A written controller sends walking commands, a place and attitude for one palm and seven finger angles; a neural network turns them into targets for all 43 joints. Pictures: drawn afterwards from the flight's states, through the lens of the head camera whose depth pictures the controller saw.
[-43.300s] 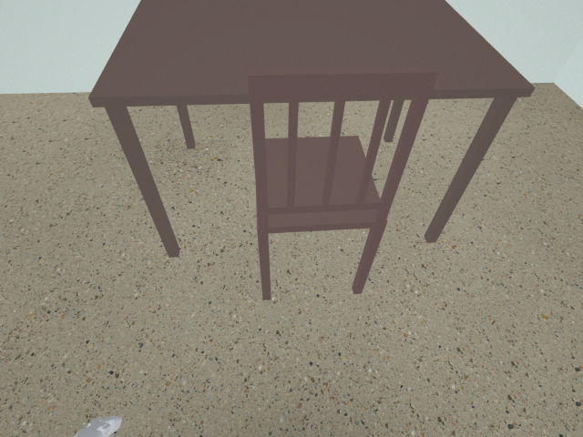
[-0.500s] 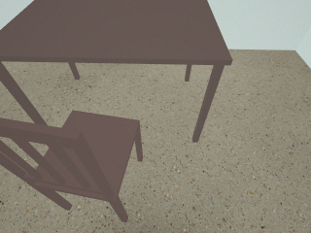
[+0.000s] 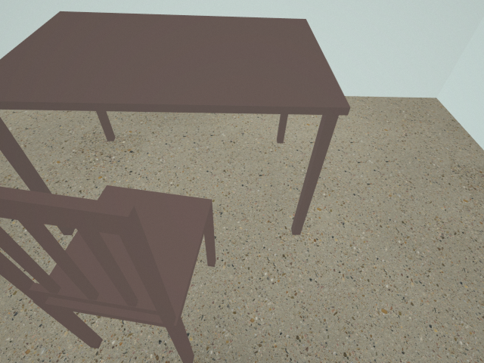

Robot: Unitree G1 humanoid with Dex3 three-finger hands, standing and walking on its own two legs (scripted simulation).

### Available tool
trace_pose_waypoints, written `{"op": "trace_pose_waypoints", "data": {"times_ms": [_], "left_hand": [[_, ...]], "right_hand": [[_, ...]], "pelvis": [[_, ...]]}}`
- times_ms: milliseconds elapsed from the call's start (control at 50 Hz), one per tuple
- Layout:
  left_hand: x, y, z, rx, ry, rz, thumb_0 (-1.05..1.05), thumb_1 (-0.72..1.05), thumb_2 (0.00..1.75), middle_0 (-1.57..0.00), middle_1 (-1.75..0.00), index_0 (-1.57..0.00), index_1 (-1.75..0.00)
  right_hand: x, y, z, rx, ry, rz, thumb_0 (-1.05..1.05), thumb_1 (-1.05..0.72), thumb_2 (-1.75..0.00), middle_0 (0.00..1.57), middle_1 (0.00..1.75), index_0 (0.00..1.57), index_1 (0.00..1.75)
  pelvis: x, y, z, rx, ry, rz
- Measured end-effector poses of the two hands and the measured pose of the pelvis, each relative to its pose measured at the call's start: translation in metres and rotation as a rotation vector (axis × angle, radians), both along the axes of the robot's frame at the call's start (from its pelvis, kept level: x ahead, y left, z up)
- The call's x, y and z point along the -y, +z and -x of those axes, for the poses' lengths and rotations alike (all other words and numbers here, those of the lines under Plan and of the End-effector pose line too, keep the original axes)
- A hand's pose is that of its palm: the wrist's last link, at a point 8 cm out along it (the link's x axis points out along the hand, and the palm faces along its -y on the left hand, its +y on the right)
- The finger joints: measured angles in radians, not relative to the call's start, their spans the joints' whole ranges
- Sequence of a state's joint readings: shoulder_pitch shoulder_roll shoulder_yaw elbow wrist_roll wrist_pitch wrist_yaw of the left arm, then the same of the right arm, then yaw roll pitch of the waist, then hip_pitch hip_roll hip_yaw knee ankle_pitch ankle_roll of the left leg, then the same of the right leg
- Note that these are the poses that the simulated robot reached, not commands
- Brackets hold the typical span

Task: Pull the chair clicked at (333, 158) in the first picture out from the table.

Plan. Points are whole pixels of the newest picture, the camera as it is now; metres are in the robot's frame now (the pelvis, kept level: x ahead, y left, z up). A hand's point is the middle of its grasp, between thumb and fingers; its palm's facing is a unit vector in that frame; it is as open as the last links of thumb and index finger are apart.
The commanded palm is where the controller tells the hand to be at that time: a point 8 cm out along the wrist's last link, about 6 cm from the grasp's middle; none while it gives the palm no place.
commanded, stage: look again from close up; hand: left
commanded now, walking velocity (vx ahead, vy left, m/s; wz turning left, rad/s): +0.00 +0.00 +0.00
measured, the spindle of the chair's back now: (66, 264) +0.31 +0.36 -0.07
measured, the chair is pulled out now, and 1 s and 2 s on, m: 0.30 0.30 0.30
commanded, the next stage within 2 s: shuffle to correct the standing spot in 0.66 s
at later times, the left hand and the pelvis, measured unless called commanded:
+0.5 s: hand out of the picture -0.06 +0.19 -0.17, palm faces +0.00 -0.99 -0.17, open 7.4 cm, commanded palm none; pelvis -0.02 +0.02 +0.01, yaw +0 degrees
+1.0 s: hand out of the picture -0.01 +0.19 -0.18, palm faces -0.02 -0.98 -0.20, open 7.4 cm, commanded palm none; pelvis -0.03 +0.01 +0.00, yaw -2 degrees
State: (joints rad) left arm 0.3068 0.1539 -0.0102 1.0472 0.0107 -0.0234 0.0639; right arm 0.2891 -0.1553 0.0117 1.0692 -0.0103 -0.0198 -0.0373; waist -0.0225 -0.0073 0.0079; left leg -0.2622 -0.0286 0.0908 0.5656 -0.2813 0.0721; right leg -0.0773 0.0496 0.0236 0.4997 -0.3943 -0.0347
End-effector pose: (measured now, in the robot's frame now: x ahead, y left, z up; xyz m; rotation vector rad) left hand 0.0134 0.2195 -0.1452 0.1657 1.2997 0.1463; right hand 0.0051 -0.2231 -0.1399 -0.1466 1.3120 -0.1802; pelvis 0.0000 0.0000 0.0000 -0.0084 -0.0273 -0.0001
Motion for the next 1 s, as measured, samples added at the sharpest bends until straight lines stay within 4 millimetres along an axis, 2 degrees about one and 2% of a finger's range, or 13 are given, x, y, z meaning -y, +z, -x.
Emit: {"op": "trace_pose_waypoints", "data": {"times_ms": [120, 380, 520, 620, 800, 1000], "left_hand": [[-0.011, 0.000, 0.004, 0.012, -0.008, 0.010, 0.01, 0.91, 0.90, -0.20, -0.30, -0.20, -0.30], [-0.019, 0.000, 0.059, -0.145, 0.015, 0.029, 0.01, 0.91, 0.90, -0.20, -0.30, -0.20, -0.30], [-0.016, 0.001, 0.074, -0.187, 0.023, 0.036, 0.01, 0.91, 0.90, -0.20, -0.30, -0.20, -0.30], [-0.013, 0.000, 0.070, -0.182, 0.020, 0.043, 0.01, 0.91, 0.90, -0.20, -0.30, -0.20, -0.30], [-0.008, -0.003, 0.050, -0.133, 0.007, 0.052, 0.01, 0.91, 0.90, -0.20, -0.30, -0.20, -0.30], [-0.021, -0.002, 0.029, -0.081, -0.018, 0.007, 0.01, 0.90, 0.90, -0.20, -0.30, -0.20, -0.30]], "right_hand": [[-0.005, 0.006, -0.003, 0.019, 0.030, 0.011, 0.01, -0.93, -0.90, 0.20, 0.30, 0.20, 0.30], [-0.011, 0.012, 0.006, -0.026, 0.045, 0.018, 0.01, -0.91, -0.90, 0.20, 0.30, 0.20, 0.30], [-0.009, 0.013, 0.002, -0.028, 0.045, 0.023, 0.01, -0.91, -0.90, 0.20, 0.30, 0.20, 0.30], [-0.008, 0.014, -0.003, -0.019, 0.044, 0.026, 0.01, -0.91, -0.90, 0.20, 0.30, 0.20, 0.30], [-0.006, 0.015, -0.006, -0.013, 0.042, 0.028, 0.00, -0.91, -0.90, 0.20, 0.30, 0.20, 0.30], [-0.002, 0.009, -0.001, 0.005, 0.006, 0.033, 0.00, -0.91, -0.90, 0.20, 0.30, 0.20, 0.30]], "pelvis": [[-0.009, 0.002, 0.010, -0.004, 0.000, 0.000], [-0.017, 0.006, 0.018, -0.034, 0.001, -0.008], [-0.017, 0.007, 0.016, -0.034, -0.001, -0.007], [-0.015, 0.007, 0.015, -0.031, -0.002, -0.007], [-0.013, 0.008, 0.013, -0.029, -0.003, -0.008], [-0.014, 0.002, 0.028, -0.028, -0.038, -0.010]]}}
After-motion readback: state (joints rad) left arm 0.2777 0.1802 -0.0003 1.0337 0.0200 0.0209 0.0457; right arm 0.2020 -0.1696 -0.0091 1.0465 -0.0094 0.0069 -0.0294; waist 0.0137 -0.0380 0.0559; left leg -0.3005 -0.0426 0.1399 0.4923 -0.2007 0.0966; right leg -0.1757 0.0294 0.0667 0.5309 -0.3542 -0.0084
